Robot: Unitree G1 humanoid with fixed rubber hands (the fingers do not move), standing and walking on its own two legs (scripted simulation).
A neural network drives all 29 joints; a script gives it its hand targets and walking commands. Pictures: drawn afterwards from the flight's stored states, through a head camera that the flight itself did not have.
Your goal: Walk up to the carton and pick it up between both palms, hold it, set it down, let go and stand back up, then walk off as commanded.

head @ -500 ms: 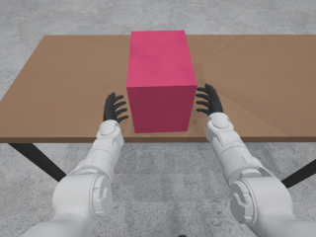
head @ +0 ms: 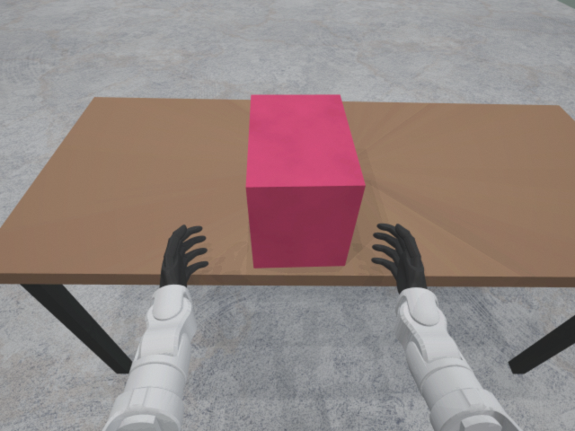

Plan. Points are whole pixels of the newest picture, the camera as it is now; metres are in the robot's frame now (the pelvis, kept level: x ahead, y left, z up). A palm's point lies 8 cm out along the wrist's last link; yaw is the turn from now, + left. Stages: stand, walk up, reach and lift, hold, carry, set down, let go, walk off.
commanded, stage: set down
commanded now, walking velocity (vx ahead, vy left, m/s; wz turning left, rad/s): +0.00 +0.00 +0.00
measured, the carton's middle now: (297, 179) +0.57 +0.00 +0.02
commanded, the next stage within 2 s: let go in 1.92 s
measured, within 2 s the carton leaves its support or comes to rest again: neither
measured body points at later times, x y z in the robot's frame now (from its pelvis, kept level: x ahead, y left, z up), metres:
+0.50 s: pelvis -0.01 +0.00 +0.00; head -0.02 +0.02 +0.45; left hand +0.31 +0.19 +0.02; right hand +0.29 -0.17 +0.02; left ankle +0.04 +0.12 -0.74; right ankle +0.05 -0.12 -0.74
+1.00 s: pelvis +0.01 +0.00 +0.00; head -0.03 +0.02 +0.45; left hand +0.25 +0.20 +0.00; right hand +0.23 -0.19 +0.01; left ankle +0.04 +0.12 -0.74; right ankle +0.05 -0.12 -0.74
